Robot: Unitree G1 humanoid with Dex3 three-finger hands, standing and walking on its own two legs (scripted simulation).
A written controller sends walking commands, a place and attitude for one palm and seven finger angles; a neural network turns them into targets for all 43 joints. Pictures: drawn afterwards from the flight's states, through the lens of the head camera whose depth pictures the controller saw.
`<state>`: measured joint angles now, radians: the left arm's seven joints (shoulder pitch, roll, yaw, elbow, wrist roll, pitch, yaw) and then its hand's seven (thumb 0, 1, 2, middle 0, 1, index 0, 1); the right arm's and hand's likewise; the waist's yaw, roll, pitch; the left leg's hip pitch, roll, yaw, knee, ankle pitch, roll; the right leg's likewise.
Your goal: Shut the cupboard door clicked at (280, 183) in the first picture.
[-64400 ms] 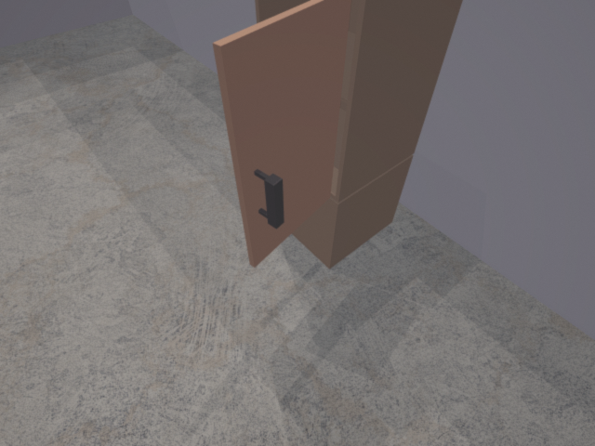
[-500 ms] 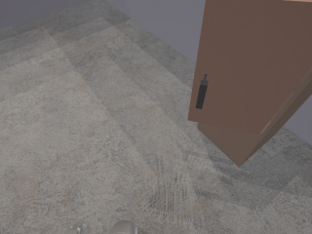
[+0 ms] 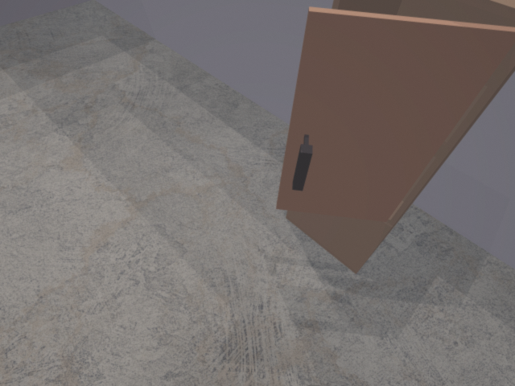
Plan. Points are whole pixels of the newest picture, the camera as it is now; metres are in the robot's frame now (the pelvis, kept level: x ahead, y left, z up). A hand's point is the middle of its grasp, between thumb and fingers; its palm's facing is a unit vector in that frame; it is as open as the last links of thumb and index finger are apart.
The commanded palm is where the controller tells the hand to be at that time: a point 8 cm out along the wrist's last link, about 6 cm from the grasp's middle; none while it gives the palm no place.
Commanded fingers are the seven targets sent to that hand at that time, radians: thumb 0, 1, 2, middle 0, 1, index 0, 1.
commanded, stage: take the last steps up to it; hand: left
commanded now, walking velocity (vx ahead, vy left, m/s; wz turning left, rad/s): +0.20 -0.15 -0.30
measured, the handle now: (302, 162) +0.62 -0.07 -0.10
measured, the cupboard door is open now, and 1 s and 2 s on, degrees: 37 37 37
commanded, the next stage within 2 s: come to a stop and stand still in 0.44 s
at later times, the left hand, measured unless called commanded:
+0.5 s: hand out of the picture +0.12 +0.11 -0.19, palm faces -0.05 -0.99 -0.16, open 7.4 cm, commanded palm none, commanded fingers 0.00 0.90 0.90 -0.20 -0.30 -0.20 -0.30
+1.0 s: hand (243, 315) +0.27 +0.04 -0.17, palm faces -0.14 -0.95 -0.28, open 7.3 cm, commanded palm none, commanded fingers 0.00 0.90 0.90 -0.20 -0.30 -0.20 -0.30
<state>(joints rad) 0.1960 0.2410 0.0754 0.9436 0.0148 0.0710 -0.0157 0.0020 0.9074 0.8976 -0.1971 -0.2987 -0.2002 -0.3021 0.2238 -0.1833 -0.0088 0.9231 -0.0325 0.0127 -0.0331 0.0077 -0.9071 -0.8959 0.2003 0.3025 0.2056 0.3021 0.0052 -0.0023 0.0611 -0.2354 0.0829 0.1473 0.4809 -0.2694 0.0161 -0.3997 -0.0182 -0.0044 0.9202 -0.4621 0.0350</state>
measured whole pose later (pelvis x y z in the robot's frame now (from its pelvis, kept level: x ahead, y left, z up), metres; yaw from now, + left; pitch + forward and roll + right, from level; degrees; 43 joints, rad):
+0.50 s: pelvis +0.10 -0.06 -0.01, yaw -5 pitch +2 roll -1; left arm 0.29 0.18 0.04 1.03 0.02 0.00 -0.01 0.00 0.90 0.90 -0.20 -0.30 -0.20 -0.30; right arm 0.19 -0.20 -0.04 0.97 -0.03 0.01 -0.02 0.01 -0.91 -0.90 0.20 0.30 0.20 0.30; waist 0.00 -0.02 0.05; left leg -0.46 0.07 0.13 0.73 -0.35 -0.05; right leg -0.06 0.08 -0.05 0.42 -0.38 -0.07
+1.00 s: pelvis +0.16 -0.14 -0.02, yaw -8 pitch +1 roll +1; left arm 0.16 0.18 0.03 0.95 0.03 0.02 0.02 0.00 0.91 0.90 -0.20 -0.30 -0.20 -0.30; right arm 0.20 -0.24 -0.07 0.99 -0.01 0.08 -0.02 0.01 -0.91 -0.90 0.20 0.30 0.20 0.30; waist -0.01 0.06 0.09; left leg -0.39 0.06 0.02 0.90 -0.54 -0.04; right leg -0.35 -0.04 -0.02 0.65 -0.32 0.00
